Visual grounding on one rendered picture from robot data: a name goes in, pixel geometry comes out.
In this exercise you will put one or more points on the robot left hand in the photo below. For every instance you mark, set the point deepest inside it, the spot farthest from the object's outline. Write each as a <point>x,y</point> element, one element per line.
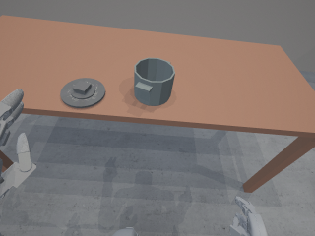
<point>10,109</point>

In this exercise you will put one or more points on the table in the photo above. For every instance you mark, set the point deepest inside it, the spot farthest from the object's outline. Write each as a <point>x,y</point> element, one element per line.
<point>219,84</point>

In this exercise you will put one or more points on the pot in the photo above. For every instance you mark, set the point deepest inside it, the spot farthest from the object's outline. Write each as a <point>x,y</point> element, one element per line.
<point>153,81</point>

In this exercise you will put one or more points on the lid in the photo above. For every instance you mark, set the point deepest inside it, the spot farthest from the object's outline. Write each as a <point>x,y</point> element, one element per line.
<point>80,100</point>

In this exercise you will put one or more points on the robot right hand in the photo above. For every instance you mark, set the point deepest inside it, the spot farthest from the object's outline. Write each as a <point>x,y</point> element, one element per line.
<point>253,225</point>

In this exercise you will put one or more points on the knob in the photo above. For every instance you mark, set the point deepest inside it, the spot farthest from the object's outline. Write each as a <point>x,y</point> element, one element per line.
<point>82,87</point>

